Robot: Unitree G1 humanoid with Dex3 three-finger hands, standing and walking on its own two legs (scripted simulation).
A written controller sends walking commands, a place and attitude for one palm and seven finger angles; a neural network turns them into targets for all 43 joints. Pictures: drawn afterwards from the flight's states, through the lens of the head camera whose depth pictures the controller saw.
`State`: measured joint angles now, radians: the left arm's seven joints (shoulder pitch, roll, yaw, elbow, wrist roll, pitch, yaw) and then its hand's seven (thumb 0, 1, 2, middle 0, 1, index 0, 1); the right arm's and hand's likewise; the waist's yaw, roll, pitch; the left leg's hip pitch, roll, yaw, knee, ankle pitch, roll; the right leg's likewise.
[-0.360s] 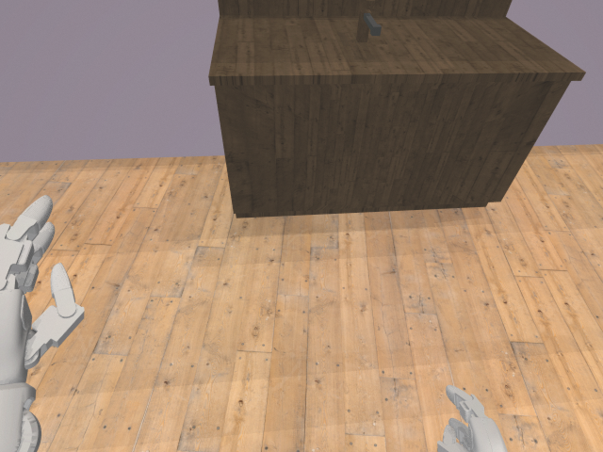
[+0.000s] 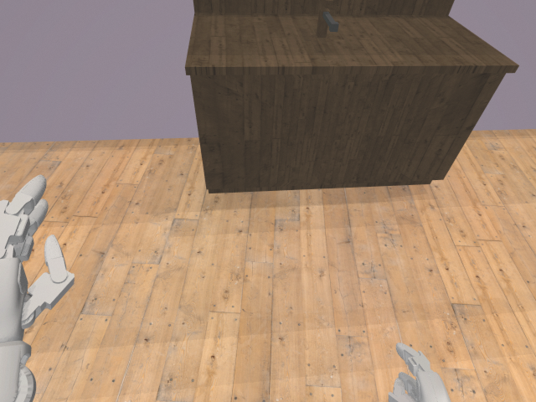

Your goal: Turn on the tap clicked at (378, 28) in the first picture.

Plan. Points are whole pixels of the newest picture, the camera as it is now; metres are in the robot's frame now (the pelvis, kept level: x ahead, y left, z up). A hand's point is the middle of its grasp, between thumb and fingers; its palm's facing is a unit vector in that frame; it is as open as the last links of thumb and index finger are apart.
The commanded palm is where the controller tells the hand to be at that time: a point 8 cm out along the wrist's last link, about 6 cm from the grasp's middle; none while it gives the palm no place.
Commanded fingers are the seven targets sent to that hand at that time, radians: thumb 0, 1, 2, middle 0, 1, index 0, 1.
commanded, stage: look at it before walking up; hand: left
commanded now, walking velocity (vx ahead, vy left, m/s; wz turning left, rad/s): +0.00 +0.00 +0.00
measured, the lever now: (333, 26) +1.36 -0.16 +0.05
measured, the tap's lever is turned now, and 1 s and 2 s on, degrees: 0 0 0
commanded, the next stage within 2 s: walk to a spot facing it in 0.04 s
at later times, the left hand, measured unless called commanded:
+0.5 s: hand (140, 240) +0.26 +0.18 +0.16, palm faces +0.34 -0.87 -0.37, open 7.5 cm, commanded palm +0.21 +0.23 +0.18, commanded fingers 0.00 0.90 0.90 -0.20 -0.30 -0.20 -0.30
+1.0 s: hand (227, 146) +0.43 +0.10 +0.18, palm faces +0.05 -0.92 -0.40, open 7.5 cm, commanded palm +0.39 +0.16 +0.18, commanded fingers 0.00 0.90 0.90 -0.20 -0.30 -0.20 -0.30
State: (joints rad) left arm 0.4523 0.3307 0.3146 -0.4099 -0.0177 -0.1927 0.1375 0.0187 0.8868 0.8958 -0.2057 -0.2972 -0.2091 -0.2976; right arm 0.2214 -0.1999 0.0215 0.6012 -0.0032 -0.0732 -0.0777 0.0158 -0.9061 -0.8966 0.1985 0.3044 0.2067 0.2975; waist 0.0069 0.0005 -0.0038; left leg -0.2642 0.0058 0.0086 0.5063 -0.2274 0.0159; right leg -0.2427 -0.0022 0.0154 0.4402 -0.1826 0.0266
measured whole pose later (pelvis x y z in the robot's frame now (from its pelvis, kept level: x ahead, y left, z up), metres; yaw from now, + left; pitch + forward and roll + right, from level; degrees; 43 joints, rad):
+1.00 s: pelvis +0.13 -0.03 +0.00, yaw -23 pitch +0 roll -1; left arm 0.41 0.36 0.36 -0.46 0.00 -0.23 0.14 0.02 0.89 0.90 -0.20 -0.30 -0.21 -0.30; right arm 0.21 -0.14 0.03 0.60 -0.01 -0.08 -0.05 0.02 -0.91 -0.90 0.20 0.30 0.20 0.30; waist -0.01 -0.01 0.01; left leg -0.21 0.15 0.22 0.53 -0.31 -0.03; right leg -0.55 -0.05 -0.09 1.15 -0.40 0.02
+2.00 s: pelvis +0.37 -0.25 -0.01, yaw -34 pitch -1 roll +1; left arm 0.41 0.34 0.36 -0.46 -0.02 -0.18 0.14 0.02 0.88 0.90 -0.21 -0.30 -0.21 -0.30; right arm 0.19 -0.21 0.00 0.67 0.01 -0.03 -0.05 0.02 -0.90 -0.90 0.20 0.30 0.21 0.30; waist 0.01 0.08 0.08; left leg -0.45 0.12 0.06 1.19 -0.45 -0.03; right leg -0.32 -0.06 -0.20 0.65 -0.33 -0.06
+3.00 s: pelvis +0.49 -0.37 -0.01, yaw -18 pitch -1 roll -1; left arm 0.47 0.41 0.39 -0.60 -0.03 -0.22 0.17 0.02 0.88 0.90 -0.21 -0.30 -0.21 -0.30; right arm 0.19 -0.23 -0.05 0.56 -0.01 -0.07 -0.08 0.02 -0.91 -0.90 0.19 0.30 0.20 0.30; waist -0.02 -0.05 0.06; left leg -0.28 0.02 0.09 0.62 -0.33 0.04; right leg -0.38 -0.10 -0.12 0.84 -0.49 0.04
